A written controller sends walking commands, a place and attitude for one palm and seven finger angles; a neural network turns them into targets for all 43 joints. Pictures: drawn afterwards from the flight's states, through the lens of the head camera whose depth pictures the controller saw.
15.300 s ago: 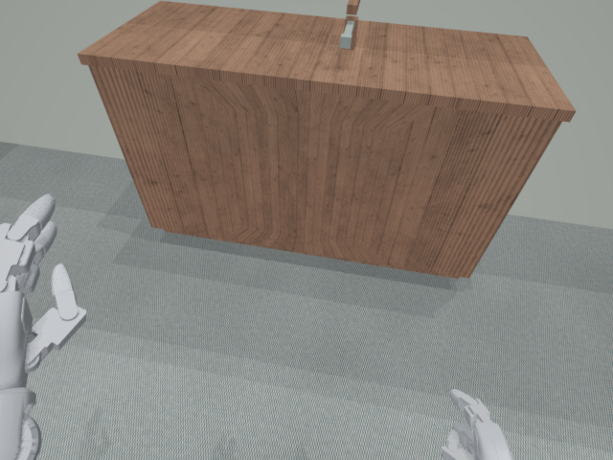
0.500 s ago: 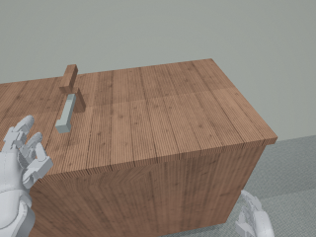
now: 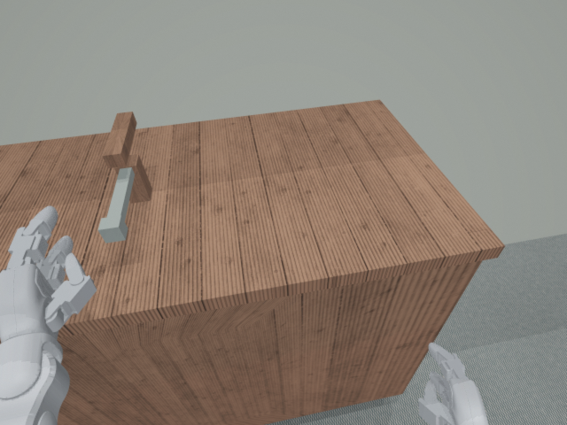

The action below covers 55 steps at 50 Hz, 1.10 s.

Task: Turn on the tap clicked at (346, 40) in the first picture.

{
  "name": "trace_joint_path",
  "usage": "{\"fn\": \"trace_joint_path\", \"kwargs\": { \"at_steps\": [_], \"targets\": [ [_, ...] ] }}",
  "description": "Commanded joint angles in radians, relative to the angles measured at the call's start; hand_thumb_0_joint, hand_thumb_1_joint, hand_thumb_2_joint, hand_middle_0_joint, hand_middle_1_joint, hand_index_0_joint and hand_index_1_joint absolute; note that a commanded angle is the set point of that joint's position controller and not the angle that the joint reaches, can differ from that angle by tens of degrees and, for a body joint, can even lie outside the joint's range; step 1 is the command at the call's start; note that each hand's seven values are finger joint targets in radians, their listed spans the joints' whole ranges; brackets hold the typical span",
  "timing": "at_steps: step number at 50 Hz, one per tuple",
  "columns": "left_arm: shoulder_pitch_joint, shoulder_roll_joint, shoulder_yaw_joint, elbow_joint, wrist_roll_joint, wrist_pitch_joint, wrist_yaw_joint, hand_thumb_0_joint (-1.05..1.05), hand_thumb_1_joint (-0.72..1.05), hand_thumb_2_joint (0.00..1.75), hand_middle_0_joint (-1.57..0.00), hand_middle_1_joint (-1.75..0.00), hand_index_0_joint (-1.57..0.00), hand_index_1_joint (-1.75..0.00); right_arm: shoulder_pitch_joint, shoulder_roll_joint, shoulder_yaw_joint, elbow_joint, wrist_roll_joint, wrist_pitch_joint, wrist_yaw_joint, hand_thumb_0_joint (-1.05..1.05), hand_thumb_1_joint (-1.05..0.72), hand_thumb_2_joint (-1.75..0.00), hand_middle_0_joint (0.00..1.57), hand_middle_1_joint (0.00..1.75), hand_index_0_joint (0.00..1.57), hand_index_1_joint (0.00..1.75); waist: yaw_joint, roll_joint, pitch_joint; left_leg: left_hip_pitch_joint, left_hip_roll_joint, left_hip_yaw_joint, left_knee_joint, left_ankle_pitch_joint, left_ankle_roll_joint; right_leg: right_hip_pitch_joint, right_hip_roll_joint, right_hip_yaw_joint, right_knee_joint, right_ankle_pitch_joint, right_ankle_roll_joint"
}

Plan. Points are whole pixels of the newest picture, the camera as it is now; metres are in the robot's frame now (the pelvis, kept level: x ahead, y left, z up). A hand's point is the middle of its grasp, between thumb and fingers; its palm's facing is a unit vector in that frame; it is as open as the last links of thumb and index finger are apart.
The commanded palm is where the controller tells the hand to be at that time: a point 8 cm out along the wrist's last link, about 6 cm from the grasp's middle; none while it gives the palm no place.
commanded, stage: reach beside the lever's end, fingers flat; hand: left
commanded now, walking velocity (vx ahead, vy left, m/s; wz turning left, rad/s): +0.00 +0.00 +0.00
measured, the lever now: (113, 229) +0.33 +0.30 +0.12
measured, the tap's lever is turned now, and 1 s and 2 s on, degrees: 0 0 1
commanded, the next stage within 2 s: push the lever round in 1.30 s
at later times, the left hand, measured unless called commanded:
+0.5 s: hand (86, 271) +0.24 +0.29 +0.13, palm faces +0.53 -0.84 -0.10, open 7.7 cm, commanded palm +0.21 +0.33 +0.13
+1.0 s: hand (86, 254) +0.28 +0.31 +0.12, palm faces +0.54 -0.83 -0.10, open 7.8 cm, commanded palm +0.24 +0.35 +0.11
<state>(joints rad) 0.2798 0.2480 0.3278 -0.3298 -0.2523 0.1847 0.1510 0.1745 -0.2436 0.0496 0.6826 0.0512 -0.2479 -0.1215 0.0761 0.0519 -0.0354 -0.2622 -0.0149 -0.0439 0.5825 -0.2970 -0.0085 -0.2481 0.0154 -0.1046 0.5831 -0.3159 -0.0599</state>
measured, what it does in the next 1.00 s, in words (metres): stands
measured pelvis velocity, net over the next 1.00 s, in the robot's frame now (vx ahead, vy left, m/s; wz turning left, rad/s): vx -0.01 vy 0.00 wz -0.01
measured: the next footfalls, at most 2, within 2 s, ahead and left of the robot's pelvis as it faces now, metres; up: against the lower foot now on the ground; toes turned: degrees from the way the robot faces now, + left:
none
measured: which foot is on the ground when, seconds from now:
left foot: down 0.00-1.00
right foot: down 0.00-1.00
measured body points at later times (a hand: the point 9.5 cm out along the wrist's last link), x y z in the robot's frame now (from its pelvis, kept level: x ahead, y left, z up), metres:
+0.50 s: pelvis -0.01 +0.00 +0.00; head -0.02 -0.02 +0.45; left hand +0.21 +0.33 +0.14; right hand +0.19 -0.23 -0.08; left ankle +0.01 +0.13 -0.73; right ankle +0.00 -0.08 -0.73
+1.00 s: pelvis -0.01 +0.00 +0.00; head +0.00 -0.02 +0.45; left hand +0.25 +0.35 +0.13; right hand +0.16 -0.25 -0.09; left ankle +0.01 +0.13 -0.73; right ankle +0.00 -0.08 -0.73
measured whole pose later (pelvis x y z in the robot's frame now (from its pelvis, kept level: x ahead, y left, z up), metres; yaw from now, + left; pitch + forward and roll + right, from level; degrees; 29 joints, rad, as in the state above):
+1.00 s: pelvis -0.01 +0.00 +0.00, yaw -1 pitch +1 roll +0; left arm -0.03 0.34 0.45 0.18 -0.24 0.01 0.07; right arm 0.19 -0.27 0.03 0.71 0.06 -0.21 -0.12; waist 0.04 0.05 -0.03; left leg -0.33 0.00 -0.04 0.59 -0.28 -0.01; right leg -0.31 0.03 -0.10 0.58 -0.29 -0.06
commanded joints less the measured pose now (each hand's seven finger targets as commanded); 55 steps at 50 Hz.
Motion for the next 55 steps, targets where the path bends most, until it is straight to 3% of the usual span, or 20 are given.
{"fn": "trace_joint_path", "kwargs": {
  "at_steps": [1, 3, 6, 9, 12, 18, 21, 25, 27, 29, 32, 35, 39, 40, 45, 47, 51, 52, 53, 55],
  "targets": [
    [-0.192, 0.187, 0.080, -0.211, 0.019, -0.084, 0.013, 0.00, 0.90, 0.90, -0.18, -0.24, -0.18, -0.24, -0.150, -0.102, -0.038, -0.161, 0.001, -0.049, -0.007, 0.00, -0.90, -0.90, 0.20, 0.30, 0.20, 0.30, -0.004, 0.023, -0.103, 0.039, 0.001, -0.009, -0.085, 0.163, 0.025, 0.004, -0.037, 0.056, -0.114, 0.154, 0.039],
    [-0.198, 0.196, 0.090, -0.179, 0.013, -0.085, 0.012, 0.00, 0.90, 0.90, -0.18, -0.23, -0.18, -0.23, -0.146, -0.108, -0.040, -0.159, 0.000, -0.049, -0.008, 0.00, -0.90, -0.90, 0.20, 0.30, 0.20, 0.30, -0.006, -0.029, -0.102, 0.031, 0.002, -0.011, -0.085, 0.155, 0.028, 0.010, -0.034, 0.056, -0.120, 0.150, 0.042],
    [-0.222, 0.192, 0.087, -0.165, 0.019, -0.088, 0.011, 0.00, 0.90, 0.90, -0.17, -0.22, -0.17, -0.22, -0.154, -0.103, -0.040, -0.157, 0.000, -0.041, -0.007, 0.00, -0.90, -0.90, 0.20, 0.30, 0.20, 0.30, -0.004, 0.007, -0.112, 0.041, 0.000, -0.008, -0.091, 0.159, 0.025, 0.011, -0.034, 0.059, -0.120, 0.151, 0.039],
    [-0.236, 0.216, 0.113, -0.114, 0.009, -0.077, 0.011, 0.00, 0.90, 0.90, -0.17, -0.21, -0.17, -0.21, -0.154, -0.108, -0.042, -0.154, 0.002, -0.028, -0.009, 0.00, -0.90, -0.90, 0.20, 0.30, 0.20, 0.30, -0.006, -0.034, -0.106, 0.020, -0.001, -0.003, -0.088, 0.151, 0.029, 0.019, -0.034, 0.064, -0.128, 0.150, 0.043],
    [-0.271, 0.211, 0.105, -0.107, 0.017, -0.088, 0.010, 0.00, 0.90, 0.90, -0.17, -0.21, -0.17, -0.21, -0.158, -0.105, -0.042, -0.157, 0.001, -0.023, -0.007, 0.00, -0.90, -0.90, 0.20, 0.30, 0.20, 0.30, -0.008, 0.013, -0.115, 0.038, -0.002, 0.001, -0.089, 0.165, 0.027, 0.017, -0.034, 0.066, -0.127, 0.164, 0.040],
    [-0.252, 0.235, 0.138, -0.057, 0.011, -0.127, -0.006, 0.00, 0.90, 0.90, -0.16, -0.19, -0.16, -0.19, -0.139, -0.112, -0.050, -0.150, 0.000, -0.020, -0.002, 0.00, -0.90, -0.90, 0.20, 0.30, 0.20, 0.30, -0.007, -0.013, -0.136, 0.026, 0.000, 0.006, -0.082, 0.201, 0.026, 0.039, -0.033, 0.067, -0.114, 0.223, 0.040],
    [-0.320, 0.242, 0.133, -0.011, 0.013, -0.134, -0.011, 0.00, 0.90, 0.90, -0.16, -0.18, -0.16, -0.18, -0.144, -0.115, -0.048, -0.139, 0.005, -0.017, -0.007, 0.00, -0.90, -0.90, 0.20, 0.30, 0.20, 0.30, -0.020, -0.006, -0.094, 0.013, -0.002, 0.004, -0.086, 0.147, 0.031, 0.002, -0.033, 0.072, -0.128, 0.160, 0.042],
    [-0.388, 0.296, 0.171, 0.031, 0.018, -0.156, -0.014, 0.00, 0.90, 0.90, -0.16, -0.17, -0.16, -0.17, -0.153, -0.119, -0.050, -0.129, 0.005, -0.020, -0.014, 0.00, -0.90, -0.90, 0.20, 0.30, 0.20, 0.30, -0.019, 0.007, -0.113, 0.011, -0.005, 0.005, -0.086, 0.124, 0.034, 0.009, -0.035, 0.081, -0.133, 0.127, 0.042],
    [-0.396, 0.267, 0.133, 0.037, 0.020, -0.171, -0.023, 0.00, 0.90, 0.90, -0.16, -0.17, -0.16, -0.17, -0.145, -0.119, -0.051, -0.134, 0.003, -0.025, -0.010, 0.00, -0.90, -0.90, 0.20, 0.30, 0.20, 0.30, -0.022, 0.038, -0.136, 0.019, -0.008, 0.006, -0.084, 0.132, 0.033, 0.011, -0.035, 0.082, -0.127, 0.141, 0.039],
    [-0.410, 0.259, 0.125, 0.073, 0.016, -0.181, -0.028, 0.00, 0.90, 0.90, -0.16, -0.16, -0.16, -0.16, -0.141, -0.123, -0.052, -0.130, 0.002, -0.030, -0.010, 0.00, -0.90, -0.90, 0.20, 0.30, 0.20, 0.30, -0.028, -0.004, -0.132, 0.012, -0.007, 0.005, -0.084, 0.124, 0.035, 0.007, -0.033, 0.079, -0.126, 0.139, 0.043],
    [-0.438, 0.292, 0.158, 0.140, 0.013, -0.186, -0.035, 0.00, 0.90, 0.90, -0.15, -0.16, -0.15, -0.16, -0.136, -0.129, -0.056, -0.123, 0.004, -0.024, -0.012, 0.00, -0.90, -0.90, 0.20, 0.30, 0.20, 0.30, -0.026, -0.042, -0.135, -0.006, -0.006, 0.007, -0.081, 0.123, 0.038, 0.015, -0.034, 0.084, -0.129, 0.148, 0.046],
    [-0.431, 0.318, 0.185, 0.162, 0.020, -0.185, -0.038, 0.00, 0.90, 0.90, -0.15, -0.15, -0.15, -0.15, -0.135, -0.127, -0.055, -0.125, 0.007, -0.019, -0.009, 0.00, -0.90, -0.90, 0.20, 0.30, 0.20, 0.30, -0.013, 0.015, -0.152, -0.006, -0.009, 0.010, -0.082, 0.146, 0.036, 0.031, -0.037, 0.086, -0.120, 0.175, 0.042],
    [-0.466, 0.351, 0.214, 0.227, 0.009, -0.194, -0.045, 0.00, 0.90, 0.90, -0.15, -0.15, -0.15, -0.15, -0.115, -0.134, -0.060, -0.123, 0.005, -0.011, -0.009, 0.00, -0.90, -0.90, 0.20, 0.30, 0.20, 0.30, -0.022, -0.043, -0.143, -0.035, -0.006, 0.013, -0.072, 0.131, 0.040, 0.028, -0.036, 0.096, -0.128, 0.169, 0.050],
    [-0.476, 0.375, 0.239, 0.232, 0.018, -0.206, -0.041, 0.00, 0.90, 0.90, -0.15, -0.15, -0.15, -0.15, -0.122, -0.131, -0.061, -0.117, 0.007, -0.007, -0.009, 0.00, -0.90, -0.90, 0.20, 0.30, 0.20, 0.30, -0.021, -0.019, -0.144, -0.029, -0.006, 0.017, -0.070, 0.142, 0.040, 0.029, -0.036, 0.096, -0.125, 0.178, 0.048],
    [-0.545, 0.369, 0.212, 0.267, 0.026, -0.250, -0.064, 0.00, 0.90, 0.90, -0.15, -0.15, -0.15, -0.15, -0.103, -0.135, -0.062, -0.114, 0.007, -0.012, -0.007, 0.00, -0.90, -0.90, 0.20, 0.30, 0.20, 0.30, -0.036, 0.027, -0.162, -0.027, -0.008, 0.016, -0.061, 0.137, 0.043, 0.013, -0.034, 0.094, -0.110, 0.180, 0.044],
    [-0.557, 0.343, 0.180, 0.285, 0.020, -0.258, -0.077, 0.00, 0.90, 0.90, -0.15, -0.15, -0.15, -0.15, -0.091, -0.142, -0.065, -0.117, 0.006, -0.017, -0.006, 0.00, -0.90, -0.90, 0.20, 0.30, 0.20, 0.30, -0.047, -0.007, -0.162, -0.027, -0.008, 0.015, -0.057, 0.133, 0.045, 0.001, -0.031, 0.092, -0.111, 0.183, 0.046],
    [-0.539, 0.355, 0.195, 0.318, 0.019, -0.259, -0.084, 0.00, 0.90, 0.90, -0.15, -0.15, -0.15, -0.15, -0.081, -0.144, -0.068, -0.117, 0.008, -0.017, -0.006, 0.00, -0.90, -0.90, 0.20, 0.30, 0.20, 0.30, -0.037, -0.010, -0.172, -0.035, -0.006, 0.012, -0.061, 0.130, 0.043, 0.006, -0.032, 0.091, -0.107, 0.178, 0.046],
    [-0.543, 0.344, 0.181, 0.292, 0.020, -0.261, -0.084, 0.00, 0.90, 0.90, -0.15, -0.15, -0.15, -0.15, -0.086, -0.144, -0.067, -0.123, 0.008, -0.018, -0.004, 0.00, -0.90, -0.90, 0.20, 0.30, 0.20, 0.30, -0.033, 0.028, -0.195, -0.026, -0.010, 0.013, -0.062, 0.131, 0.042, 0.010, -0.032, 0.091, -0.104, 0.175, 0.043],
    [-0.560, 0.343, 0.177, 0.275, 0.021, -0.267, -0.078, 0.00, 0.90, 0.90, -0.15, -0.15, -0.15, -0.15, -0.082, -0.142, -0.066, -0.124, 0.006, -0.021, -0.003, 0.00, -0.90, -0.90, 0.20, 0.30, 0.20, 0.30, -0.036, 0.022, -0.197, -0.019, -0.008, 0.009, -0.064, 0.139, 0.041, 0.010, -0.031, 0.087, -0.101, 0.184, 0.042],
    [-0.526, 0.370, 0.216, 0.285, 0.030, -0.273, -0.059, 0.00, 0.90, 0.90, -0.15, -0.15, -0.15, -0.15, -0.083, -0.142, -0.067, -0.121, 0.004, -0.019, -0.001, 0.00, -0.90, -0.90, 0.20, 0.30, 0.20, 0.30, -0.025, 0.010, -0.193, -0.023, -0.005, 0.006, -0.063, 0.159, 0.041, 0.019, -0.029, 0.082, -0.095, 0.199, 0.042]
  ]
}}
